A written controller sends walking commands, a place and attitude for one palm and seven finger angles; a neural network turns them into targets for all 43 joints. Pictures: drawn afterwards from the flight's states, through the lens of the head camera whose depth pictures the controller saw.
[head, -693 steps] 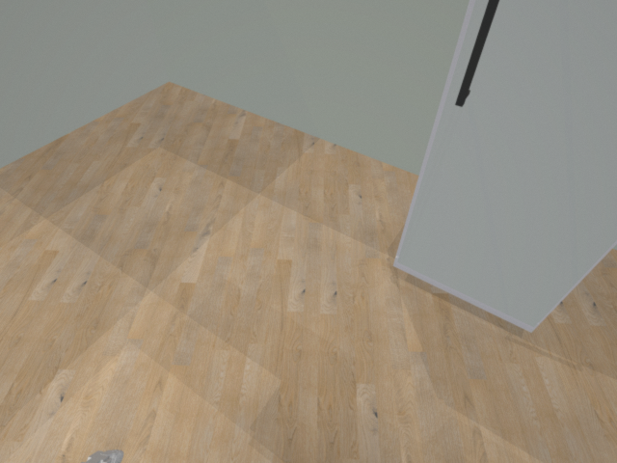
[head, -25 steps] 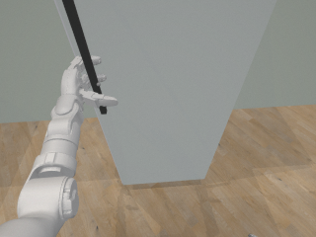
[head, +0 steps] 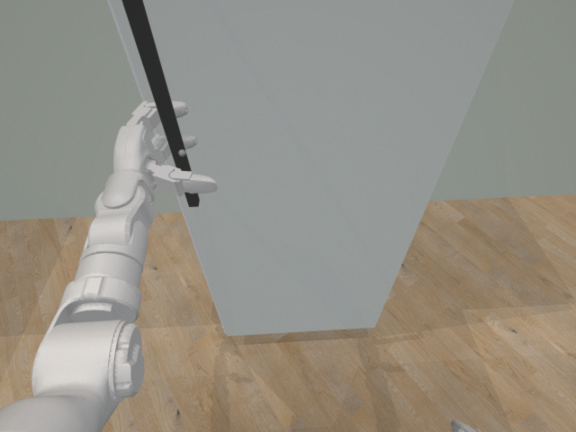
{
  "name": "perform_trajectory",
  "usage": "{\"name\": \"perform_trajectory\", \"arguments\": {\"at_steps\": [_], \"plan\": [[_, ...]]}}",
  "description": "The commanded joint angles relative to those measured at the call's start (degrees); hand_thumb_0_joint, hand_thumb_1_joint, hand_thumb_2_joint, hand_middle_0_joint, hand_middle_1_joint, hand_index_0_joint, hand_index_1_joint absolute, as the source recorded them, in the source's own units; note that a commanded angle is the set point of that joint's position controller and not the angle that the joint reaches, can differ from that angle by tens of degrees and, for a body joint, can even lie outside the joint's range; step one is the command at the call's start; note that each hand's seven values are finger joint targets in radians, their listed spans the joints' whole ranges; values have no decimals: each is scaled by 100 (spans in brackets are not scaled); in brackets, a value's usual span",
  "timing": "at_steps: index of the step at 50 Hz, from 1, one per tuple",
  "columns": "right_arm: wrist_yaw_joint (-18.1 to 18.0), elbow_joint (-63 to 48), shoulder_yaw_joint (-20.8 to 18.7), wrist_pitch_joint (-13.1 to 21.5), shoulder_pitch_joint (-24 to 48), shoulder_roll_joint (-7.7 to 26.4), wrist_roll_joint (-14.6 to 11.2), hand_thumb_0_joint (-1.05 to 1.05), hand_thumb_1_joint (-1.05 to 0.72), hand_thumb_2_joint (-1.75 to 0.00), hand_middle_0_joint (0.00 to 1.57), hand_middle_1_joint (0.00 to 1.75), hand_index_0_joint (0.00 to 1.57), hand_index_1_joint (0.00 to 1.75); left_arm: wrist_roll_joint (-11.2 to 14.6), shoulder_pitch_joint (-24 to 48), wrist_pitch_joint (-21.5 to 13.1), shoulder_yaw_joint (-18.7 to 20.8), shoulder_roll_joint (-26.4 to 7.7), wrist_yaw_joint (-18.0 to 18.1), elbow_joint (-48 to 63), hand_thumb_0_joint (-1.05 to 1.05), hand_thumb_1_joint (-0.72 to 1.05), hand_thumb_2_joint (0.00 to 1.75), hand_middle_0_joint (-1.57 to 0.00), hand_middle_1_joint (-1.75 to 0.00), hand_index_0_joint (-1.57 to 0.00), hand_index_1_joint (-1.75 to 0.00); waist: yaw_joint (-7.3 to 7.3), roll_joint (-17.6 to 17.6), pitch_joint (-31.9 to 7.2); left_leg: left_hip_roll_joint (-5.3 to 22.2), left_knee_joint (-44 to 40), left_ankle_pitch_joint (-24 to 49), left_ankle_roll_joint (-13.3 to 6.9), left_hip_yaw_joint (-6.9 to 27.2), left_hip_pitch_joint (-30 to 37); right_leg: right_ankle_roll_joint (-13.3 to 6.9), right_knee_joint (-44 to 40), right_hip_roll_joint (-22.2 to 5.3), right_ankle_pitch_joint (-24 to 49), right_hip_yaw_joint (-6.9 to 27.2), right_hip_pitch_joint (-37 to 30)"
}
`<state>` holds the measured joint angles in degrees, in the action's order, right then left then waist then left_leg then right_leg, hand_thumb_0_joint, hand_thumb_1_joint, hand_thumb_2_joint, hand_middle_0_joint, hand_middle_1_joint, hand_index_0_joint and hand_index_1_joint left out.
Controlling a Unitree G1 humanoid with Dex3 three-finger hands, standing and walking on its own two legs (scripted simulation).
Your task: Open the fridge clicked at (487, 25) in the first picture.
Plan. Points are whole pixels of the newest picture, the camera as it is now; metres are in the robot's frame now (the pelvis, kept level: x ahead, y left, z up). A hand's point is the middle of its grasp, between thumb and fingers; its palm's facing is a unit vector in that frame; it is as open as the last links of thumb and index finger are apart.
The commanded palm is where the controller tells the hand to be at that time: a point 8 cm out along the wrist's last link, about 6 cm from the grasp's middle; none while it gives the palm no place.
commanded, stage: grip the handle and tug to test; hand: left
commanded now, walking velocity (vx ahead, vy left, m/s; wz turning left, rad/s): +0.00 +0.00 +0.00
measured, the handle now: (160, 73) +0.50 +0.18 +0.26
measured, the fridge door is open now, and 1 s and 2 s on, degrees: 0 0 3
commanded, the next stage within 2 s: pull the door a little, standing still in 1.52 s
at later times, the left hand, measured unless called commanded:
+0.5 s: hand (183, 152) +0.45 +0.16 +0.17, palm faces +0.08 -1.00 +0.03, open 10.2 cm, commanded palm +0.42 +0.20 +0.18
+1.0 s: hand (191, 150) +0.45 +0.15 +0.17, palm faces +0.07 -1.00 +0.03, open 4.9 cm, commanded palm +0.42 +0.21 +0.18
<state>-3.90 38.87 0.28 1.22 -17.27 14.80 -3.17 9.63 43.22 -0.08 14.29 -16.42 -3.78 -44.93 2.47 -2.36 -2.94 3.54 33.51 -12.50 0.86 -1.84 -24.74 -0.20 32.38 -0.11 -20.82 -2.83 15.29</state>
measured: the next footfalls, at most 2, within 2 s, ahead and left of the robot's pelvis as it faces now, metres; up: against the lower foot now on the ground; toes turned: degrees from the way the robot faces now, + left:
none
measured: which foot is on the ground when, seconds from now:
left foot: down 0.00-1.00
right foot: down 0.00-1.00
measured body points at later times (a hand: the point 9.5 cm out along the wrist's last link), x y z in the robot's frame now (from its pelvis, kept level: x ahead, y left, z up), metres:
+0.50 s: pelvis +0.00 +0.00 +0.00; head +0.02 +0.00 +0.45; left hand +0.44 +0.21 +0.17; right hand +0.09 -0.26 -0.12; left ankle +0.05 +0.13 -0.73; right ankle -0.05 -0.12 -0.73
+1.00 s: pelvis +0.01 +0.00 +0.00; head +0.02 -0.01 +0.45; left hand +0.44 +0.20 +0.17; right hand +0.09 -0.26 -0.12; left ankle +0.05 +0.13 -0.73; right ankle -0.05 -0.12 -0.73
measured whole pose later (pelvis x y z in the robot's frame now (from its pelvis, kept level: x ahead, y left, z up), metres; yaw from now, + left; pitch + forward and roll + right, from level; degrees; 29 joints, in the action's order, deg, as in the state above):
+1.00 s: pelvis +0.01 +0.00 +0.00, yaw -1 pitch +4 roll -1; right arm -3.7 38.6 0.2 0.6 -17.8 14.6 -2.9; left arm 9.0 41.9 0.4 15.1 -15.8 -2.7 -43.5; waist 3.2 -2.4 -3.1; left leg 3.9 32.9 -12.8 1.0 -2.6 -23.8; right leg -0.3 31.7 0.2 -20.8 -1.9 14.7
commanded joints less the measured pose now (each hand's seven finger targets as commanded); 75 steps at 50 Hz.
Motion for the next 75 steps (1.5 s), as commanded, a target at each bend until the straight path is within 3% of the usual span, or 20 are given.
{"name": "perform_trajectory", "arguments": {"at_steps": [1, 2, 5, 17, 22, 24, 27, 32, 35, 37, 44, 46, 52, 55, 57, 59, 63, 65, 68, 75], "plan": [[-44, -641, -244, 241, 60, 743, -15, 0, -90, -90, 20, 30, 20, 30, 8, 2915, -408, 107, -1094, 21, 1251, 0, -50, 30, -30, -120, -30, -120, 96, 208, -1656, -288, -111, 1013, -314, 104, 1755, -10, -528, 204, 1994, 78, 524], [-60, -609, -236, 224, -7, 791, -2, 0, -90, -90, 20, 30, 20, 30, 6, 2822, -409, 222, -1247, 44, 1065, 0, -50, 30, -30, -120, -30, -120, 99, 462, -1565, -284, -125, 957, -331, 129, 1637, -2, -555, 208, 1916, 66, 459], [-44, -651, -247, 246, 26, 765, 9, 0, -90, -90, 20, 30, 20, 30, -33, 3019, -491, 295, -1339, 71, 1352, 0, -50, 30, -30, -120, -30, -120, 23, 89, -1887, -286, -130, 1073, -303, 117, 1794, -30, -482, 194, 2006, 91, 403], [-42, -682, -268, 244, -4, 764, -10, 0, -90, -90, 20, 30, 20, 30, 11, 2797, -453, 66, -1042, 8, 1427, 0, 6, 54, -36, -128, -36, -128, 92, 182, -1792, -269, -103, 1164, -317, 91, 1832, -19, -517, 230, 2066, 56, 411], [-60, -605, -255, 238, -49, 801, 5, 0, -90, -90, 20, 30, 20, 30, -18, 2964, -435, 279, -1334, 87, 1279, 0, 29, 64, -38, -131, -38, -131, 89, 325, -1675, -258, -147, 983, -317, 132, 1703, -17, -547, 224, 1855, 57, 444], [-44, -624, -254, 261, 4, 742, -1, 0, -90, -90, 20, 30, 20, 30, -68, 3079, -467, 29, -1043, 88, 1431, 0, 39, 68, -40, -133, -40, -133, 105, -22, -1846, -264, -116, 1107, -292, 136, 1922, -42, -499, 219, 1924, 63, 545], [-40, -583, -257, 267, -62, 763, 5, 0, -90, -90, 20, 30, 20, 30, -68, 3124, -473, -28, -974, 128, 1221, 0, 53, 74, -41, -135, -41, -135, 171, 144, -1731, -249, -102, 1042, -293, 165, 1882, -36, -522, 232, 1806, 34, 613], [-27, -545, -257, 278, -116, 777, 33, 0, -90, -90, 20, 30, 20, 30, -80, 3135, -498, 104, -1062, 215, 1029, 0, 76, 84, -44, -138, -44, -138, 129, 342, -1782, -252, -123, 1037, -296, 179, 1814, -31, -515, 228, 1824, 32, 542], [6, -617, -264, 278, -42, 744, 36, 0, -90, -90, 20, 30, 20, 30, -119, 3020, -523, 157, -1073, 240, 1244, 0, 90, 90, -45, -140, -45, -140, 43, 158, -1985, -261, -112, 1258, -286, 115, 1881, -33, -439, 216, 2142, 58, 410], [4, -619, -259, 260, -80, 760, 45, 0, -90, -90, 20, 30, 20, 30, -111, 2873, -508, 138, -1063, 225, 1157, 0, 90, 90, -45, -140, -45, -140, 64, 429, -1852, -273, -103, 1232, -313, 99, 1726, -17, -470, 224, 2197, 46, 301], [-28, -680, -265, 200, 40, 743, 10, 0, -90, -90, 20, 30, 20, 30, -77, 2723, -454, 305, -1303, 96, 1500, 0, 90, 90, -45, -140, -45, -140, -14, 188, -1853, -288, -122, 1285, -319, 34, 1777, -18, -498, 215, 2384, 106, 203], [-21, -720, -250, 198, 93, 712, -1, 0, -90, -90, 20, 30, 20, 30, -28, 2671, -408, 154, -1070, 75, 1586, 0, 90, 90, -45, -140, -45, -140, -11, 92, -1820, -295, -129, 1332, -308, 25, 1815, -27, -497, 219, 2425, 85, 223], [-58, -730, -251, 136, 89, 754, 9, 0, -90, -90, 20, 30, 20, 30, -18, 2378, -368, 497, -1490, 96, 1602, 0, 90, 90, -45, -140, -45, -140, -66, 335, -1753, -309, -146, 1332, -346, -23, 1659, 6, -533, 187, 2547, 130, 3], [-42, -765, -261, 141, 150, 718, -5, 0, -90, -90, 20, 30, 20, 30, -33, 2451, -338, 261, -1199, 90, 1844, 0, 90, 90, -45, -140, -45, -140, -43, 126, -1878, -304, -148, 1463, -325, -11, 1843, -13, -501, 199, 2629, 110, 69], [-23, -795, -276, 133, 131, 728, 1, 0, -90, -90, 20, 30, 20, 30, -8, 2105, -311, 264, -1133, 106, 1893, 0, 90, 90, -45, -140, -45, -140, -109, 268, -1937, -309, -144, 1600, -328, -9, 1862, -20, -493, 213, 2734, 75, -72], [4, -879, -277, 143, 248, 705, -3, 0, -90, -90, 20, 30, 20, 30, 14, 1902, -305, 293, -1123, 117, 2325, 0, 90, 90, -45, -140, -45, -140, -207, 23, -2151, -312, -156, 1820, -313, -14, 2006, -45, -429, 207, 2977, 88, -201], [8, -940, -279, 126, 319, 727, -5, 0, -90, -90, 20, 30, 20, 30, 80, 1435, -161, 389, -1175, 90, 2623, 0, 90, 90, -45, -140, -45, -140, -257, 365, -2046, -307, -193, 1972, -344, -61, 1931, -9, -451, 205, 3325, 77, -404], [18, -983, -267, 117, 412, 677, -20, 0, -90, -90, 20, 30, 20, 30, 64, 1288, -67, 171, -927, 52, 2847, 0, 90, 90, -45, -140, -45, -140, -240, 182, -1955, -311, -198, 2050, -328, -78, 2008, -15, -452, 201, 3391, 65, -375], [25, -1048, -263, 102, 475, 690, -9, 0, -90, -90, 20, 30, 20, 30, 120, 735, 81, 447, -1130, 59, 3092, 0, 90, 90, -45, -140, -45, -140, -367, 278, -1988, -319, -243, 2174, -335, -103, 1970, -8, -455, 183, 3614, 64, -599], [27, -1220, -235, 33, 699, 624, -10, 0, -90, -90, 20, 30, 20, 30, 217, -11, 456, 504, -1012, 4, 3847, 0, 90, 90, -45, -140, -45, -140, -461, 229, -1995, -323, -271, 2613, -313, -145, 2118, 1, -430, 151, 4168, 48, -848]]}}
